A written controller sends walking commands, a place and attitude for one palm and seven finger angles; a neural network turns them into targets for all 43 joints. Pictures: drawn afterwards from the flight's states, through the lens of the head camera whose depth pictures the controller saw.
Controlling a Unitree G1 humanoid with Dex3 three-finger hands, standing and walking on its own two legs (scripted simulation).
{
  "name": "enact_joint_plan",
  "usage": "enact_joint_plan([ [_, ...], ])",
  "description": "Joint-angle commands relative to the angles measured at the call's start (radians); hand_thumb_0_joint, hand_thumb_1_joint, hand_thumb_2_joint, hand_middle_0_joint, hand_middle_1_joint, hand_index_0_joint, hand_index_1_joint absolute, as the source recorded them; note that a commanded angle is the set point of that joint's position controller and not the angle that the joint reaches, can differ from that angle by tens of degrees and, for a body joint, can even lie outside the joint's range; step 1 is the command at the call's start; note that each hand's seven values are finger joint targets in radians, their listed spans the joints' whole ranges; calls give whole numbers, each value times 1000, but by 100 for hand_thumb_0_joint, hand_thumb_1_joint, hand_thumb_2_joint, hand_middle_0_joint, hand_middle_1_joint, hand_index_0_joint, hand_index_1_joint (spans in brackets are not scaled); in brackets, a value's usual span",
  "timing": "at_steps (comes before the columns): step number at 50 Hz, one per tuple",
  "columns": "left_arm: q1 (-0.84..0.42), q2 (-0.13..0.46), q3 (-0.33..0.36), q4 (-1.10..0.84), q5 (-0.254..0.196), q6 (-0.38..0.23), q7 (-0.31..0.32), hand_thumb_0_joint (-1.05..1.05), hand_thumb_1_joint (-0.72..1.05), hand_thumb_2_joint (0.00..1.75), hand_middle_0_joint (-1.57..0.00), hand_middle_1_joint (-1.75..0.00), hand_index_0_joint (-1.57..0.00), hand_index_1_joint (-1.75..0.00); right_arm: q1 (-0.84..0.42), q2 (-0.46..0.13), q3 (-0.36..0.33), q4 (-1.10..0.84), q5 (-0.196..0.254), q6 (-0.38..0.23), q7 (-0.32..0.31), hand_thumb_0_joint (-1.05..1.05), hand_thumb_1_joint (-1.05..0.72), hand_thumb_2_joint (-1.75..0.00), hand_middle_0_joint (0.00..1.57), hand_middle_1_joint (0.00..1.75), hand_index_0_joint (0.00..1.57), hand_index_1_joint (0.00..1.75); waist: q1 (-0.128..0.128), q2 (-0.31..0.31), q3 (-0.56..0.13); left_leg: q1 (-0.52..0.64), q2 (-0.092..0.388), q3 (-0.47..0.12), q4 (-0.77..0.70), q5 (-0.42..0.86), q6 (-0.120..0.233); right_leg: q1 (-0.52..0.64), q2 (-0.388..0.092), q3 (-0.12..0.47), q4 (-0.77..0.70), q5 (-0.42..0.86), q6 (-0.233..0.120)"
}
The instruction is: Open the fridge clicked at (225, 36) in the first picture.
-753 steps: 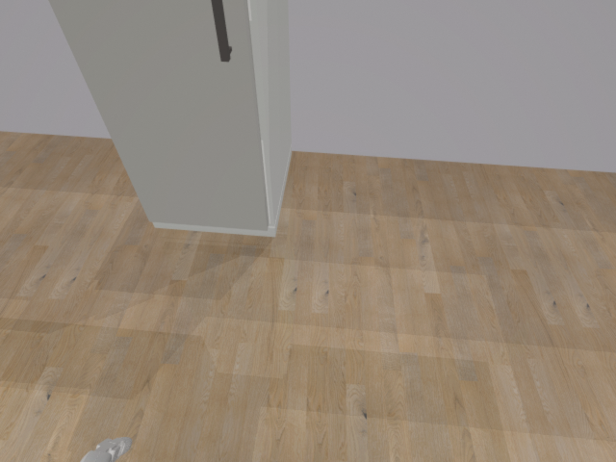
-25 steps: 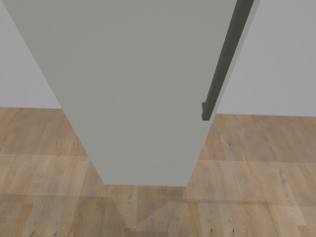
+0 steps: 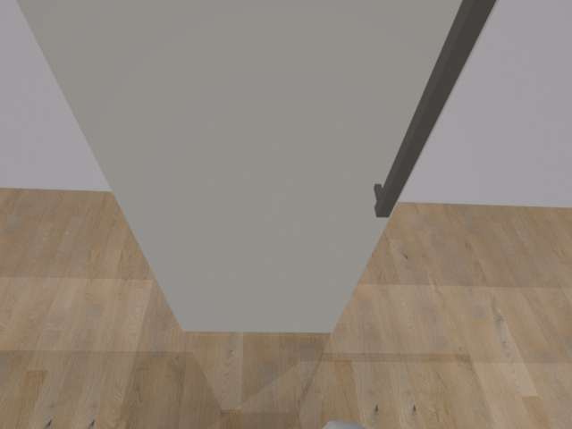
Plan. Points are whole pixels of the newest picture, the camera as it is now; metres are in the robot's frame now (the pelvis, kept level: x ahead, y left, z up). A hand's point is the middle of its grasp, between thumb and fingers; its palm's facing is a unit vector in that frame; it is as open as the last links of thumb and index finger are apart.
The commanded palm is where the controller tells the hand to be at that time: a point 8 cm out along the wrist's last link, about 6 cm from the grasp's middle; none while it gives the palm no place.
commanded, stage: come to a stop and stand still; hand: right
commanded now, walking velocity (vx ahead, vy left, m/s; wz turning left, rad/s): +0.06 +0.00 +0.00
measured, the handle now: (420, 107) +0.45 -0.13 +0.23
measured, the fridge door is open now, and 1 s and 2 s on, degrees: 0 0 0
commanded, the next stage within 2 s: look again from close up in 1.30 s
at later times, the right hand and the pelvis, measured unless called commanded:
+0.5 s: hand out of the picture -0.03 -0.23 -0.17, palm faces +0.03 +0.98 -0.19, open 7.4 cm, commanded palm none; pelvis -0.02 -0.05 +0.01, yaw +0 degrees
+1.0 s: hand out of the picture +0.01 -0.20 -0.16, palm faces +0.00 +0.97 -0.24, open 7.3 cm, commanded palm none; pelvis -0.01 -0.02 +0.00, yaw +0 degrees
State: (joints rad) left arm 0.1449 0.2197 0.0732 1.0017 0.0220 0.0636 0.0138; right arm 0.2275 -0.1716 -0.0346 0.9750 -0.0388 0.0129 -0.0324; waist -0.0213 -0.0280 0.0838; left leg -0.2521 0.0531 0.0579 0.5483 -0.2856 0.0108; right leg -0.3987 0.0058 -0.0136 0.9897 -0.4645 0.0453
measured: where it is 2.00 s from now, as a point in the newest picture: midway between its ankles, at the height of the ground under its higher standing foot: outside the picture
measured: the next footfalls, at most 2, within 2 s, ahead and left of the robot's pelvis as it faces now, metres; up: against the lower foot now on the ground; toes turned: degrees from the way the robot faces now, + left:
right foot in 0.16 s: +0.01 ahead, -0.15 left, +0.00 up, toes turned -3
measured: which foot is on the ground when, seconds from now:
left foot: down 0.00-1.00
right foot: up 0.00-0.14, down 0.16-1.00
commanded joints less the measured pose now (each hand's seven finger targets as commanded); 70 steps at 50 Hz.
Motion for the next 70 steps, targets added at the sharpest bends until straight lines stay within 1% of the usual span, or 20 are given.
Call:
enact_joint_plan([
  [1, 10, 27, -10, -71, -10, -29, -7, 0, 90, 90, -20, -30, -20, -30, 91, -214, -55, -32, 2, -17, -11, 0, -90, -90, 20, 30, 20, 30, -31, 197, -115, 169, 260, -231, -166, 569, 168, -16, -24, -6, -177, 0, 3],
  [3, 51, 16, -16, -60, -12, -39, -6, 0, 90, 90, -20, -30, -20, -30, 67, -215, -55, -29, 3, -15, -8, 0, -90, -90, 20, 30, 20, 30, -14, 208, -125, 149, 241, -211, -158, 504, 147, 63, -20, -31, -338, 40, -2],
  [5, 140, 16, -19, -25, -12, -49, -2, 0, 90, 90, -20, -30, -20, -30, 21, -202, -49, -26, 15, -10, -5, 0, -90, -90, 20, 30, 20, 30, 28, 205, -133, 44, 190, -169, -124, 357, 83, 239, -15, -54, -554, 224, -9],
  [6, 166, 43, -19, -12, -10, -59, 0, 0, 90, 90, -20, -30, -20, -30, 16, -170, -42, -29, 21, -6, -1, 0, -90, -90, 20, 30, 20, 30, 32, 111, -136, -15, 138, -125, -76, 245, 38, 318, -61, -16, -622, 304, -24],
  [7, 147, 92, -11, -22, -4, -66, 2, 0, 90, 90, -20, -30, -20, -30, 40, -126, -31, -32, 22, 1, 4, 0, -90, -90, 20, 30, 20, 30, 13, -51, -135, -69, 60, -65, -35, 62, -13, 319, -188, 119, -648, 394, -70],
  [8, 116, 132, -14, -34, 1, -61, 3, 0, 90, 90, -20, -30, -20, -30, 32, -88, -23, -33, 22, 5, 4, 0, -90, -90, 20, 30, 20, 30, 0, -132, -98, -20, 32, -9, -34, -64, -43, 178, -270, 171, -686, 363, -121],
  [9, 72, 109, -21, -29, 2, -62, 4, 0, 90, 90, -20, -30, -20, -30, 3, -88, -20, -13, 15, 12, 1, 0, -90, -90, 20, 30, 20, 30, 1, -172, -43, 31, 22, 9, -11, -65, -52, 71, -244, 177, -752, 253, -128],
  [11, 47, 88, -33, -25, 0, -65, 9, 0, 90, 90, -20, -30, -20, -30, 25, -87, -12, 24, 11, 15, 6, 0, -90, -90, 20, 30, 20, 30, -17, -162, 3, 65, 28, -3, -28, 8, -44, 27, -197, 144, -775, 166, -107],
  [13, 78, 72, -39, -7, -3, -71, 13, 0, 90, 90, -20, -30, -20, -30, 59, -91, -5, 57, 13, 5, 9, 0, -90, -90, 20, 30, 20, 30, -16, -98, -37, 82, 40, -23, -101, 85, -39, 102, -161, 103, -730, 256, -89],
  [18, 127, 65, -36, 24, -6, -71, 10, 0, 90, 90, -20, -30, -20, -30, 72, -90, 4, 97, 13, -1, 8, 0, -90, -90, 20, 30, 20, 30, 0, -7, 4, 79, 50, -35, -150, 89, -43, 80, -141, 96, -769, 87, -70],
  [28, 197, 30, -48, 80, -11, -85, 14, 0, 90, 90, -20, -30, -20, -30, 110, -80, 13, 140, 20, -20, 1, 0, -90, -90, 20, 30, 20, 30, 15, 41, -30, 68, 72, -58, -183, 171, -32, 183, -118, 34, -695, 312, -61],
  [29, 134, 79, -57, 13, -22, -100, 3, 0, 90, 90, -20, -30, -20, -30, 143, -91, 39, 157, 12, -32, -42, 0, -90, -90, 20, 30, 20, 30, 4, -29, 30, 26, 88, -82, -133, 210, -11, 108, -141, 2, -545, 422, -43],
  [30, 174, 25, -61, -1, -10, -98, -2, 0, 90, 90, -20, -30, -20, -30, 130, -122, 29, 117, 18, -41, -32, 0, -90, -90, 20, 30, 20, 30, 16, -44, -35, 48, 85, -87, -115, 65, 9, 106, -85, 28, -583, 252, -43],
  [31, 200, 40, -62, -9, -9, -101, -3, 0, 90, 90, -20, -30, -20, -30, 129, -118, 32, 107, 18, -39, -23, 0, -90, -90, 20, 30, 20, 30, 22, -55, -52, 35, 63, -68, -86, -15, 16, 89, -102, 54, -613, 196, -54],
  [32, 200, 28, -62, -14, -4, -111, -4, 0, 90, 90, -20, -30, -20, -30, 129, -108, 32, 104, 18, -46, -15, 0, -90, -90, 20, 30, 20, 30, 11, -125, -110, 58, 58, -54, -60, 76, 18, 123, -103, 62, -600, 321, -64],
  [34, 211, 32, -61, -19, -11, -112, 6, 0, 90, 90, -20, -30, -20, -30, 122, -96, 34, 104, 23, -49, -8, 0, -90, -90, 20, 30, 20, 30, 20, -42, -110, 54, 52, -51, -71, 110, 14, 161, -112, 59, -591, 379, -77],
  [37, 221, 28, -60, -13, -11, -104, 8, 0, 90, 90, -20, -30, -20, -30, 99, -85, 38, 101, 22, -45, -5, 0, -90, -90, 20, 30, 20, 30, 26, 47, -4, 11, 54, -56, -96, 106, 12, 136, -105, 52, -610, 323, -81],
  [41, 222, 35, -61, 2, -10, -101, 7, 0, 90, 90, -20, -30, -20, -30, 105, -88, 33, 98, 25, -43, -5, 0, -90, -90, 20, 30, 20, 30, 24, 46, 12, 5, 55, -77, -117, 85, 12, 146, -94, 38, -632, 276, -75],
  [49, 217, 32, -64, 31, -7, -103, 10, 0, 90, 90, -20, -30, -20, -30, 86, -108, 21, 90, 27, -48, -4, 0, -90, -90, 20, 30, 20, 30, 20, 45, -30, 54, 68, -82, -118, 211, 19, 191, -94, 13, -625, 346, -65],
  [70, 198, 21, -64, 79, -7, -92, 13, 0, 90, 90, -20, -30, -20, -30, 64, -112, 15, 102, 28, -45, 1, 0, -90, -90, 20, 30, 20, 30, 19, 31, -31, 61, 69, -89, -176, 186, 25, 219, -102, -4, -636, 324, -46],
])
